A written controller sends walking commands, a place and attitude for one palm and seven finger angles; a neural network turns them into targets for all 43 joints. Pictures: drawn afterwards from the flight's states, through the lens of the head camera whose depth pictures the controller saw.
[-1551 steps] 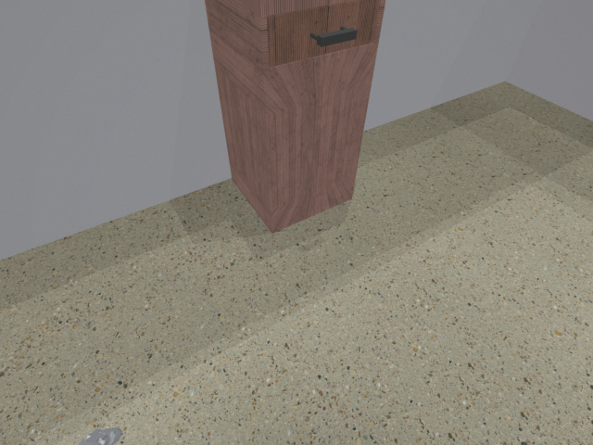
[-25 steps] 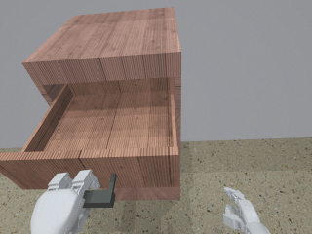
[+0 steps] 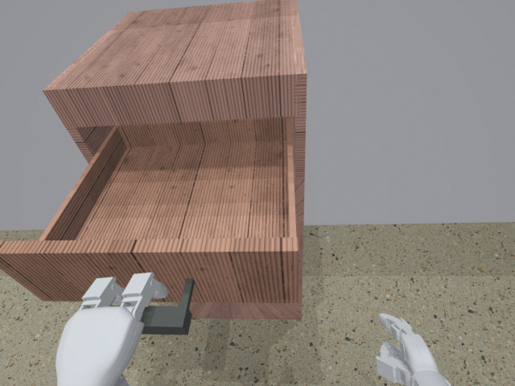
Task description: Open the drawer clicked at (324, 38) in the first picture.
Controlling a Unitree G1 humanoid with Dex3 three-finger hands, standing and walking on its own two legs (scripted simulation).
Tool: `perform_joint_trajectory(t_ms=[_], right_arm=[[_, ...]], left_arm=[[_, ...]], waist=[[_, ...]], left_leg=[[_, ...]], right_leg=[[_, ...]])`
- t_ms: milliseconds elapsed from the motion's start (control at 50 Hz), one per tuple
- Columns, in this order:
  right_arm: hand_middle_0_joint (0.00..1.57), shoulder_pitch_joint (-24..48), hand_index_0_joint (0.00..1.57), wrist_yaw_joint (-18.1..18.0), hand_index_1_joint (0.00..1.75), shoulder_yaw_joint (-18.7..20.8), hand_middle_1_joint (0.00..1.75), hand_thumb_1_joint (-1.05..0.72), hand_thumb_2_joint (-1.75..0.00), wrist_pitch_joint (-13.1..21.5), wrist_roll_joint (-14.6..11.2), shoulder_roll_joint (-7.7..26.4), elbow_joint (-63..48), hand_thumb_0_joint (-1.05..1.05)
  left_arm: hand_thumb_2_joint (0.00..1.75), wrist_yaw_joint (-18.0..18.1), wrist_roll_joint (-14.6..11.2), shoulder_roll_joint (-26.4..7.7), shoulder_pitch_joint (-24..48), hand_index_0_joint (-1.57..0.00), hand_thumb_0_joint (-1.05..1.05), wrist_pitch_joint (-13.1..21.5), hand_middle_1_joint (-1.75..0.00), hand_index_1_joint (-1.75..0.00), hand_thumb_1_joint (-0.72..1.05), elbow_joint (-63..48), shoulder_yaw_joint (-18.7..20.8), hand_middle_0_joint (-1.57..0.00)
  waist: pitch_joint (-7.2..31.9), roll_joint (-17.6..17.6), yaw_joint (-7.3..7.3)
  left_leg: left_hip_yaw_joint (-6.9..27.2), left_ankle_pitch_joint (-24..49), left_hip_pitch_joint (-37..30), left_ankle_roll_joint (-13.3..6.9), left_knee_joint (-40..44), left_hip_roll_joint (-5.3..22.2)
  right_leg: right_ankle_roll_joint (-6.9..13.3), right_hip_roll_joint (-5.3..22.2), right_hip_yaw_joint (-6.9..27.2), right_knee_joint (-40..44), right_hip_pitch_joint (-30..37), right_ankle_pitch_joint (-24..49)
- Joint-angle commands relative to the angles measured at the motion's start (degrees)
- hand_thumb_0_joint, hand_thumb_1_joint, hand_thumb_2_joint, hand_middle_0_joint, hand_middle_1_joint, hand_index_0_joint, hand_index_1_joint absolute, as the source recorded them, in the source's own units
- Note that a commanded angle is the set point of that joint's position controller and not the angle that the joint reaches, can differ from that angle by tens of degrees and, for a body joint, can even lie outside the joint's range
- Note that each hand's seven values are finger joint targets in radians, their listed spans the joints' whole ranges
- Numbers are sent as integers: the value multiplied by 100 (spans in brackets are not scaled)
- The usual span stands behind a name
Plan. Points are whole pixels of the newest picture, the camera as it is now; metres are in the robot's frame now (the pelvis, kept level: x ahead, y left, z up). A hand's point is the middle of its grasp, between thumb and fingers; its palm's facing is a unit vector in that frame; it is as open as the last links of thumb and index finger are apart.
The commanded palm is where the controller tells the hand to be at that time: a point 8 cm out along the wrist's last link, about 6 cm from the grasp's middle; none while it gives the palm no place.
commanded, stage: lift the hand off the handle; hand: left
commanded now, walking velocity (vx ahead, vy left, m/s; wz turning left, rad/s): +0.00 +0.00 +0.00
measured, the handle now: (142, 302) +0.20 +0.19 +0.09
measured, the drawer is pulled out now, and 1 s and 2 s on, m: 0.29 0.27 0.27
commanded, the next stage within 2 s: draw the hand back to the body in 1.42 s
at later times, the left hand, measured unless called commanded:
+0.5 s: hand (117, 321) +0.16 +0.20 +0.10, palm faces +0.08 -0.17 -0.98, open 13.8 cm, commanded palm +0.12 +0.22 +0.18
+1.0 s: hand (74, 278) +0.17 +0.21 +0.20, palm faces +0.30 -0.21 -0.93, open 13.8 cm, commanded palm +0.12 +0.21 +0.25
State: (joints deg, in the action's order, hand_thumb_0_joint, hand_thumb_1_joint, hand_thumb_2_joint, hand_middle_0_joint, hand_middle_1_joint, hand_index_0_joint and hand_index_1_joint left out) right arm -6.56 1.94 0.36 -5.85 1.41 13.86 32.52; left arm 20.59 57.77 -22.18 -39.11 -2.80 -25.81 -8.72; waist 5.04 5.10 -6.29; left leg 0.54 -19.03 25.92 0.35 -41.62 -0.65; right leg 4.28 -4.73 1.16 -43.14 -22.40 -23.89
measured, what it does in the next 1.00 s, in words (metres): stands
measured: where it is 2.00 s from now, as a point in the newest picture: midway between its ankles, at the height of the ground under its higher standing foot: outside the picture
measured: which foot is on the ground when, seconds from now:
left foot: down 0.00-1.00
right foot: down 0.00-1.00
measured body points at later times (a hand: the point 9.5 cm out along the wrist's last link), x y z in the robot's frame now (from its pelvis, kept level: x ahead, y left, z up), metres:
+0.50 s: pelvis +0.01 +0.00 +0.01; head -0.01 -0.04 +0.46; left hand +0.15 +0.21 +0.16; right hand +0.25 -0.21 -0.06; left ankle +0.03 +0.13 -0.71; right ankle -0.02 -0.07 -0.71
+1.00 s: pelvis -0.01 +0.03 +0.02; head -0.05 -0.02 +0.46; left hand +0.15 +0.22 +0.25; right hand +0.25 -0.13 -0.04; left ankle +0.03 +0.13 -0.71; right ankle -0.02 -0.07 -0.71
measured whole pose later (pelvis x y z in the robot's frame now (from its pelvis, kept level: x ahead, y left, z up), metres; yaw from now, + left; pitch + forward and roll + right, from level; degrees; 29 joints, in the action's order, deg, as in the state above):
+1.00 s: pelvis -0.01 +0.03 +0.02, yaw +0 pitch -4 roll +0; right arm -2.6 3.4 -4.3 -9.5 -2.1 13.1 30.1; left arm 2.3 49.4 -26.7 -25.5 -17.1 -43.8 -7.2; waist 3.1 7.7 -7.3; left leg -0.3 -14.6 12.6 -2.1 -31.6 -1.9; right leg 1.5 -3.1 2.6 -30.7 -8.1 -18.1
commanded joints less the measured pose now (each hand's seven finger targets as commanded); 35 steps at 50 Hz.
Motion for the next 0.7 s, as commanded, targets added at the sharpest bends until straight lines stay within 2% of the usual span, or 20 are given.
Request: perform_joint_trajectory(t_ms=[0,80,100,120,140,160,180,200,220,260,340,380,420,460,540,560,600,640,660,680], right_arm=[[20,1111,20,-157,30,57,30,-90,-90,316,-76,344,-985,0],[20,1163,20,-228,30,-10,30,-90,-90,319,-119,325,-960,0],[20,1184,20,-236,30,-13,30,-90,-90,314,-138,322,-930,0],[20,1199,20,-234,30,-17,30,-90,-90,300,-129,350,-944,0],[20,1224,20,-239,30,-14,30,-90,-90,297,-141,361,-968,0],[20,1328,20,-242,30,-57,30,-90,-90,298,-157,370,-1029,0],[20,1262,20,-232,30,-73,30,-90,-90,299,-155,356,-1035,0],[20,1294,20,-228,30,-75,30,-90,-90,289,-158,369,-1039,0],[20,1266,20,-223,30,-69,30,-90,-90,279,-143,392,-1047,0],[20,1343,20,-242,30,-84,30,-90,-90,266,-153,421,-1086,0],[20,1300,20,-266,30,-59,30,-90,-90,259,-131,441,-1059,0],[20,1292,20,-261,30,-55,30,-90,-90,258,-145,446,-1072,0],[20,1278,20,-234,30,-3,30,-90,-90,258,-150,488,-1111,0],[20,1350,20,-193,30,-10,30,-90,-90,246,-200,504,-1150,0],[20,1326,20,-116,30,27,30,-90,-90,169,-206,549,-1154,0],[20,1503,20,-78,30,-8,30,-90,-90,154,-269,545,-1236,0],[20,1379,20,-54,30,10,30,-90,-90,101,-285,550,-1177,0],[20,1411,20,-65,30,-20,30,-90,-90,57,-315,576,-1273,0],[20,1638,20,-76,30,-77,30,-90,-90,68,-379,576,-1380,0],[20,1418,20,-101,30,-116,30,-90,-90,62,-323,567,-1340,0]], left_arm=[[30,44,-63,-759,594,-30,0,-423,-120,-120,-50,-556,963,-30],[30,-137,-163,-871,581,-30,0,-509,-120,-120,-50,-459,1053,-30],[30,-192,-194,-862,531,-30,0,-511,-120,-120,-50,-360,1033,-30],[30,-245,-230,-886,650,-30,0,-505,-120,-120,-50,-621,1001,-30],[30,-261,-238,-1093,602,-30,0,-502,-120,-120,-50,-771,1189,-30],[30,-260,-284,-1176,494,-30,0,-554,-120,-120,-50,-897,1278,-30],[30,-280,-298,-1175,363,-30,0,-561,-120,-120,-50,-1010,1287,-30],[30,-325,-326,-1123,384,-30,0,-553,-120,-120,-50,-1104,1205,-30],[30,-357,-351,-1149,420,-30,0,-562,-120,-120,-50,-1179,1235,-30],[30,-359,-401,-1366,578,-30,0,-577,-120,-120,-50,-1380,1466,-30],[30,-389,-422,-1437,643,-30,0,-516,-120,-120,-50,-1479,1637,-30],[30,-405,-460,-1438,673,-30,0,-504,-120,-120,-50,-1660,1691,-30],[30,-404,-489,-1392,565,-30,0,-470,-120,-120,-50,-1914,1632,-30],[30,-416,-564,-1439,437,-30,0,-524,-120,-120,-50,-2019,1720,-30],[30,-572,-612,-1261,291,-30,0,-673,-120,-120,-50,-2150,1461,-30],[30,-695,-714,-1064,177,-30,0,-813,-120,-120,-50,-2184,1283,-30],[30,-1014,-764,-845,462,-30,0,-993,-120,-120,-50,-2210,851,-30],[30,-1304,-801,-857,741,-30,0,-1166,-120,-120,-50,-2462,586,-30],[30,-1415,-870,-948,873,-30,0,-1245,-120,-120,-50,-2624,675,-30],[30,-1465,-762,-1097,1077,-30,0,-1237,-120,-120,-50,-2661,710,-30]], waist=[[272,-775,12],[374,-822,-85],[235,-884,-81],[351,-734,-82],[405,-699,-133],[509,-496,-175],[534,-527,-180],[347,-495,-141],[328,-596,-129],[280,-420,-128],[131,-447,-137],[314,-322,-159],[512,-142,-181],[617,-172,-185],[429,-468,-118],[404,-428,-100],[202,-612,29],[253,-549,50],[236,-502,44],[360,-575,5]], left_leg=[[-59,600,-846,-233,266,-210],[-77,713,-840,-244,352,-232],[-76,755,-822,-235,376,-233],[-80,825,-888,-236,417,-232],[-85,911,-944,-229,417,-231],[-86,957,-1006,-219,444,-207],[-109,1001,-981,-222,454,-217],[-102,1057,-1021,-220,457,-221],[-108,1074,-1043,-224,476,-216],[-109,1041,-1143,-216,524,-184],[-99,1073,-1275,-229,579,-201],[-98,1175,-1413,-228,618,-182],[-103,1441,-1535,-217,628,-171],[-84,1562,-1600,-200,664,-128],[-97,1755,-1572,-209,754,-105],[-71,1735,-1637,-219,801,-71],[-76,1757,-1644,-244,950,-37],[-75,1773,-1746,-280,1065,13],[-31,1692,-1815,-282,1089,72],[-80,1682,-1783,-290,1117,68]], right_leg=[[-289,390,642,1397,-410,869],[-318,431,729,1409,-44,1327],[-322,417,714,1419,-52,1452],[-337,443,706,1422,70,1606],[-332,438,765,1436,145,1743],[-302,446,813,1445,273,1883],[-331,474,769,1419,356,1986],[-328,457,778,1474,260,2068],[-352,465,746,1505,291,2103],[-323,456,827,1648,261,1889],[-330,451,773,1778,204,1767],[-307,451,738,1773,306,1799],[-297,435,664,1689,433,2262],[-267,399,660,1667,515,2420],[-350,412,467,1634,565,2673],[-332,391,474,1664,574,2585],[-410,411,247,1707,535,2365],[-453,434,114,1760,599,2168],[-402,384,164,1791,585,1990],[-435,458,49,1785,658,1871]])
